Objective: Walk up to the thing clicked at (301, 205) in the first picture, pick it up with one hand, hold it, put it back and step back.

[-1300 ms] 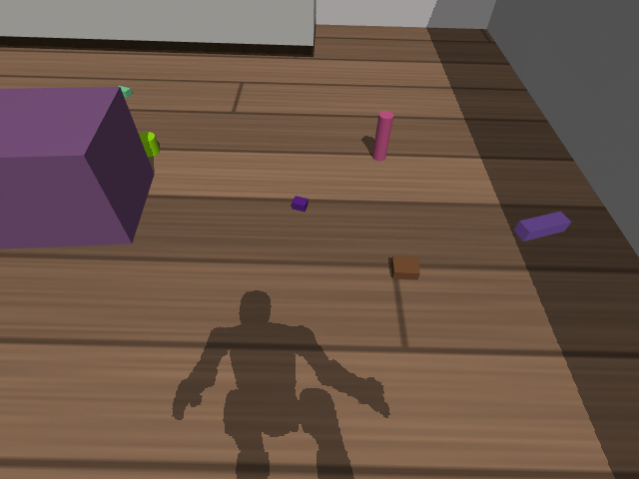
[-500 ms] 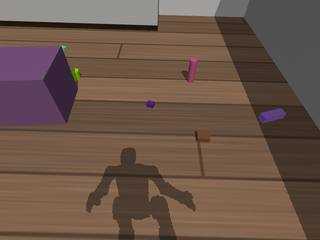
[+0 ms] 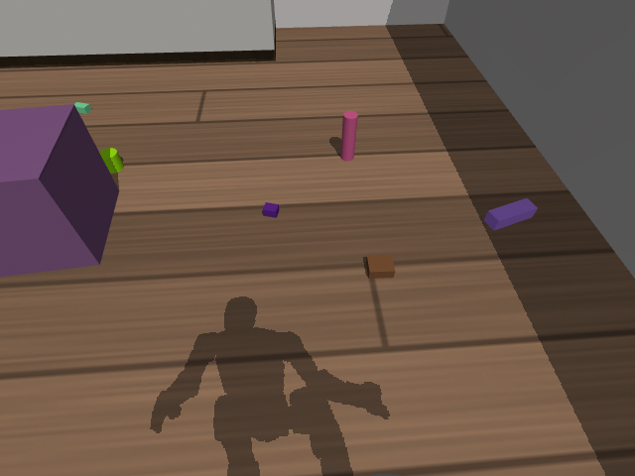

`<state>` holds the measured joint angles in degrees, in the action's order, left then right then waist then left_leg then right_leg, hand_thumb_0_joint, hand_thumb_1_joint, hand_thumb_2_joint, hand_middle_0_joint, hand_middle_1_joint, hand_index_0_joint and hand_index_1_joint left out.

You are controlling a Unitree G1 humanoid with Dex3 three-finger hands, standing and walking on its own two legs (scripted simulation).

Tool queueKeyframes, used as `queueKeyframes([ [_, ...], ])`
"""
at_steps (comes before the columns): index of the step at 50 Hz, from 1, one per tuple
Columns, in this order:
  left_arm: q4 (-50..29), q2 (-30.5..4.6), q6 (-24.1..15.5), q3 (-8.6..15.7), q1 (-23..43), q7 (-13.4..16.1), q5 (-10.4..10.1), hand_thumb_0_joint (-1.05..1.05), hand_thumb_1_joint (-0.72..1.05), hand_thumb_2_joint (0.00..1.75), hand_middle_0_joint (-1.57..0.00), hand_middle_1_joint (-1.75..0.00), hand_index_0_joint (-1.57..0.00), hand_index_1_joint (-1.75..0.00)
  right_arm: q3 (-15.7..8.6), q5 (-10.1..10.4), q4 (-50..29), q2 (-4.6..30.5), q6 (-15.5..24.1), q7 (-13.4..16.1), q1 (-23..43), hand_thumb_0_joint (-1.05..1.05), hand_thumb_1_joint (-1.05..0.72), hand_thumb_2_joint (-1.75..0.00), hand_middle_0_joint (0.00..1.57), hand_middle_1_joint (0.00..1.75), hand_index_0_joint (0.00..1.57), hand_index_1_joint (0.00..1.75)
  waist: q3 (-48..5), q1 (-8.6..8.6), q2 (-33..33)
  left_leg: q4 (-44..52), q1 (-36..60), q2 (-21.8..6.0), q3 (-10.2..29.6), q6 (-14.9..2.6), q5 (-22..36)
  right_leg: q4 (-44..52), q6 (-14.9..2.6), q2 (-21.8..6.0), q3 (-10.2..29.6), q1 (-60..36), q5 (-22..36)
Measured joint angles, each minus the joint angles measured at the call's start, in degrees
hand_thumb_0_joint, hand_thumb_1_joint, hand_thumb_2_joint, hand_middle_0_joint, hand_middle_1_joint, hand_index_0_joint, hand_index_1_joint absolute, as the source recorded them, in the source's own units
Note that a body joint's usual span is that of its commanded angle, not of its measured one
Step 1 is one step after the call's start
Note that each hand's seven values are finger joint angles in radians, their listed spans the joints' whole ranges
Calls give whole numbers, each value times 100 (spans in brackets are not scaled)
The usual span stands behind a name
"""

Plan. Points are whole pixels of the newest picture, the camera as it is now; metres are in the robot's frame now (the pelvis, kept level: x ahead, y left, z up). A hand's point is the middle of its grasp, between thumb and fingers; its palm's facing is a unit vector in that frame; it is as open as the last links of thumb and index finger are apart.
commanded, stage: walk up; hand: left
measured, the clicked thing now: (271, 210) +1.27 +0.16 -0.76
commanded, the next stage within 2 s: none
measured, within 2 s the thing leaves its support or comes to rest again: neither
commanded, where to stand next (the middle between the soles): +0.85 +0.00 m, yaw -11 degrees
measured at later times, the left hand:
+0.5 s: hand (163, 434) +0.21 +0.23 -0.15, palm faces -0.08 -0.93 -0.36, open 7.4 cm
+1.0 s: hand (199, 237) +0.58 +0.23 -0.13, palm faces -0.23 -0.87 -0.43, open 7.4 cm
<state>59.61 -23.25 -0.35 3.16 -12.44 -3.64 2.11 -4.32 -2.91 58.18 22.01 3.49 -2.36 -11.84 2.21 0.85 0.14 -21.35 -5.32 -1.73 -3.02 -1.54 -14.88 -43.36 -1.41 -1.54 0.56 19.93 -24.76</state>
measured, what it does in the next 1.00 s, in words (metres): walks ahead: right foot, then left foot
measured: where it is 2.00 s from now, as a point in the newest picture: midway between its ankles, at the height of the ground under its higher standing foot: (308, 312)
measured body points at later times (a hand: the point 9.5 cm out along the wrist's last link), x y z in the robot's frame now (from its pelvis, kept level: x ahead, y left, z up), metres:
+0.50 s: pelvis +0.20 -0.04 -0.01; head +0.22 -0.05 +0.44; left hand +0.22 +0.27 -0.13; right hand +0.27 -0.37 -0.12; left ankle +0.36 +0.09 -0.72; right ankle +0.10 -0.17 -0.74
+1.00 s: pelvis +0.44 -0.03 -0.02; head +0.45 -0.06 +0.43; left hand +0.59 +0.27 -0.10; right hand +0.41 -0.35 -0.14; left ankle +0.38 +0.09 -0.74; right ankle +0.53 -0.17 -0.74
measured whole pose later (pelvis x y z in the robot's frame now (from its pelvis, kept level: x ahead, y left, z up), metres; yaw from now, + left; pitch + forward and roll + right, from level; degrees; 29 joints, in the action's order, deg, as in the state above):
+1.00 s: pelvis +0.44 -0.03 -0.02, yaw -10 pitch -3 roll +2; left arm 48.3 -24.2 -4.4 3.1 -14.6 -3.1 0.4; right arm -3.9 -1.1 47.0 24.2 2.7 -3.9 -21.1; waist 5.1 2.8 -1.5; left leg -31.7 -4.6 -1.1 -8.5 -0.9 -24.4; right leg -35.2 -1.9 -3.4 -2.0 24.5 -9.3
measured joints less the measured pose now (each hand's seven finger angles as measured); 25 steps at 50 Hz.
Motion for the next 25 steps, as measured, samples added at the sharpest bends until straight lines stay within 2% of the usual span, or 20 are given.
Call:
queueKeyframes([
  [3,-199,-146,-58,81,-68,-105,-23,1,91,90,-20,-30,-20,-30,-58,-37,-35,140,-73,-51,-173,1,-90,-90,20,30,21,30,60,-13,-5,-63,217,-116,-106,133,-248,302,6,-208,-16,163,134],
  [5,-305,-196,-130,133,-165,-135,-32,1,91,90,-20,-30,-20,-30,-104,-48,-42,268,-166,-78,-230,1,-90,-90,20,30,21,30,67,-42,-77,-409,271,-241,-180,187,-582,769,23,-288,-89,44,629],
  [6,-343,-222,-185,164,-223,-126,-29,1,91,90,-20,-30,-20,-30,-121,-54,-59,330,-213,-81,-244,1,-90,-90,20,30,21,30,70,-49,-140,-777,217,-342,-181,139,-864,883,89,-249,-135,-35,1074],
  [7,-363,-203,-238,197,-249,-92,-17,1,91,90,-20,-30,-20,-30,-138,-51,-70,403,-253,-70,-252,1,-90,-90,20,30,21,30,97,-37,-302,-1326,75,-495,-68,16,-1191,749,128,-119,-242,-75,1194],
  [8,-405,-169,-286,219,-278,-44,6,1,91,90,-20,-30,-20,-30,-146,-35,-74,447,-300,-51,-262,1,-90,-90,20,30,21,30,104,-39,-437,-2026,-184,-519,149,-28,-1440,566,123,-10,-351,-99,1023],
  [10,-481,-88,-326,200,-385,19,5,1,91,90,-20,-30,-20,-30,-126,7,-71,446,-393,-51,-253,1,-90,-90,20,30,20,30,71,-138,-511,-3212,-716,-278,358,3,-1495,501,55,90,-396,-257,752],
  [13,-512,52,-332,101,-593,46,-72,1,91,90,-20,-30,-20,-30,-62,72,-141,400,-347,-111,-125,1,-90,-90,20,30,20,30,71,-252,-526,-3933,-1440,-101,220,-3,-1037,999,-47,194,-322,-699,787],
  [16,-515,131,-365,22,-773,73,-141,1,91,90,-20,-30,-20,-30,-10,127,-342,331,-243,-190,-60,1,-90,-90,20,30,20,30,115,-321,-483,-3747,-1998,-161,175,2,-469,1544,-55,266,-229,-1133,896],
  [20,-588,167,-420,-31,-961,98,-170,1,90,90,-20,-30,-20,-30,-13,100,-549,273,-244,-299,-40,1,-90,-90,20,30,20,30,165,-368,-414,-2948,-2434,-357,309,119,37,1941,-47,337,-134,-1551,820],
  [25,-752,102,-475,-62,-1036,111,-163,1,90,90,-20,-30,-21,-30,-55,51,-656,258,-276,-360,45,1,-90,-90,20,30,20,30,279,-364,-329,-1637,-2420,-502,346,133,551,1949,120,330,-101,-1907,398],
])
